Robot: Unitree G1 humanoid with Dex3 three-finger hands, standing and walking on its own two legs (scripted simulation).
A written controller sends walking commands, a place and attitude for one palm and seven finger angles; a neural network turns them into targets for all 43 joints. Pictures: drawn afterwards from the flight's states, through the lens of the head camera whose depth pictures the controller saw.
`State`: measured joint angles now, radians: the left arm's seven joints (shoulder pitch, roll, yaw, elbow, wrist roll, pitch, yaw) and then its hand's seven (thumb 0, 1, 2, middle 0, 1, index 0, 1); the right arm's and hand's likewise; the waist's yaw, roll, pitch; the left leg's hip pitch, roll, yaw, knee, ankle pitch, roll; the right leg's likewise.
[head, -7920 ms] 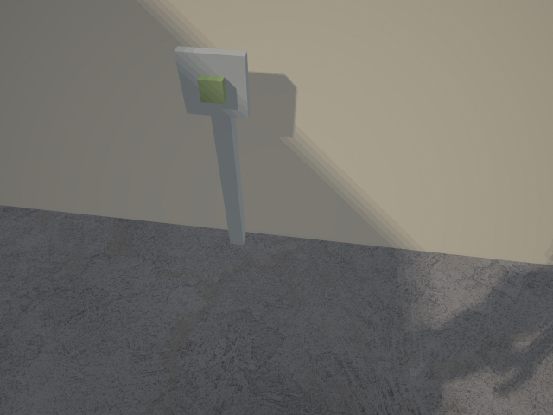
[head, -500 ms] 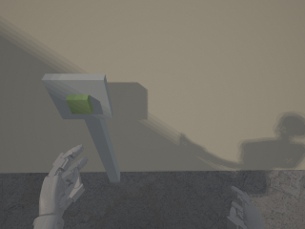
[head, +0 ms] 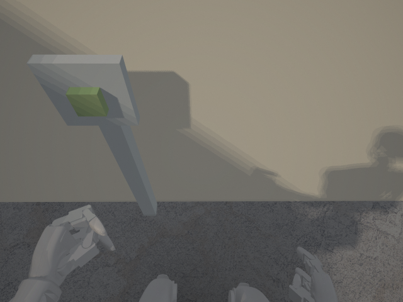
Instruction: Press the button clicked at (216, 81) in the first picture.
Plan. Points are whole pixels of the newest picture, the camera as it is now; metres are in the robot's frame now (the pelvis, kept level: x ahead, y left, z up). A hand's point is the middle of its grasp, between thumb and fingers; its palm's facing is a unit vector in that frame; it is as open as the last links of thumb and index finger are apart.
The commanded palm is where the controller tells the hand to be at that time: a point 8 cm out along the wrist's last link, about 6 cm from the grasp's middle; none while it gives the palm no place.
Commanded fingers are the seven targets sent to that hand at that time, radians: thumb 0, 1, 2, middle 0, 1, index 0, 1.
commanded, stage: raise the hand and make a fist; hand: left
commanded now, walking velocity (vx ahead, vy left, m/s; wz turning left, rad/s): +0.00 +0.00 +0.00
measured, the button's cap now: (89, 101) +0.51 +0.27 +0.10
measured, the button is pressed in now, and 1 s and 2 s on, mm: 0 0 0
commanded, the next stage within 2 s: aim a knuckle at the button in 1.22 s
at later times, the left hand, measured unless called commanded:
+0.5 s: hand (50, 234) +0.22 +0.25 +0.08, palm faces +0.09 -0.99 -0.05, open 3.1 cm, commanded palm +0.19 +0.30 +0.08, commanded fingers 0.00 0.90 0.90 -1.30 -1.50 -1.30 -1.50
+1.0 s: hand (58, 215) +0.25 +0.25 +0.09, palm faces +0.03 -1.00 -0.04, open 3.1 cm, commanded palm +0.22 +0.30 +0.09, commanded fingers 0.00 0.90 0.90 -1.30 -1.50 -1.30 -1.50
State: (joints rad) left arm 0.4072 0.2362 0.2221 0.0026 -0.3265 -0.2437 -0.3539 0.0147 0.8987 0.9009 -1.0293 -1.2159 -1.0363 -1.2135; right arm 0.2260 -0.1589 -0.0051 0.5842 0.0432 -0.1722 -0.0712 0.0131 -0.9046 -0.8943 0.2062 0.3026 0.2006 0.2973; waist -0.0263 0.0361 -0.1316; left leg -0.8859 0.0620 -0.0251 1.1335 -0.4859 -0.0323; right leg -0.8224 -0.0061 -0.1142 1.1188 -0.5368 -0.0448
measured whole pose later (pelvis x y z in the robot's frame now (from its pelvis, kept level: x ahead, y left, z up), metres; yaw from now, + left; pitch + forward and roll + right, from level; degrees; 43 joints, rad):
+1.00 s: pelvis +0.02 +0.04 +0.03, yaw +0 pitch +11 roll -3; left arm 0.38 0.26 0.22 -0.05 -0.28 -0.26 -0.24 0.02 0.90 0.90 -1.29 -1.50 -1.30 -1.50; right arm 0.27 -0.23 0.01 0.54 0.03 -0.17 -0.05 0.01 -0.90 -0.89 0.21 0.30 0.20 0.30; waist -0.02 0.03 -0.13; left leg -0.73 0.03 0.01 1.00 -0.47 0.03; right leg -0.65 -0.03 -0.09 0.93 -0.48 0.02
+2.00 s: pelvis +0.02 +0.03 +0.02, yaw -1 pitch +14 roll -2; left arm 0.01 0.28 0.31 0.34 -0.29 -0.36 -0.30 0.02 0.90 0.90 -1.29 -1.50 -1.30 -1.50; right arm 0.27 -0.26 0.00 0.59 0.03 -0.14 -0.06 0.01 -0.91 -0.89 0.20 0.30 0.20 0.30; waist -0.03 0.02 -0.11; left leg -0.78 0.04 0.01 1.00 -0.46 0.01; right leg -0.72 -0.02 -0.08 0.97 -0.48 -0.01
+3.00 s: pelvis +0.01 +0.03 +0.02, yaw -1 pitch +17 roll -2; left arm -0.38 0.32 0.32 0.71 -0.20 -0.42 -0.23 0.02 0.90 0.90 -1.30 -1.50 -1.30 -1.50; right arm 0.28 -0.26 0.00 0.62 0.02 0.00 -0.04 0.01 -0.91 -0.89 0.20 0.30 0.20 0.30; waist -0.07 0.02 -0.11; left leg -0.88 0.05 0.01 1.04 -0.46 0.01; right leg -0.82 -0.01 -0.07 1.00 -0.48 -0.01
